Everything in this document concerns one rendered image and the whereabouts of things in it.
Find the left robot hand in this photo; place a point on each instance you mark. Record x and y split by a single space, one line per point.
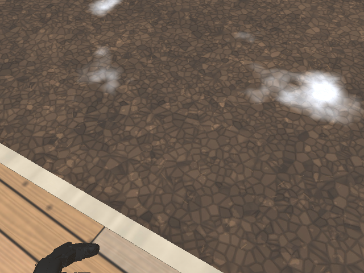
65 255

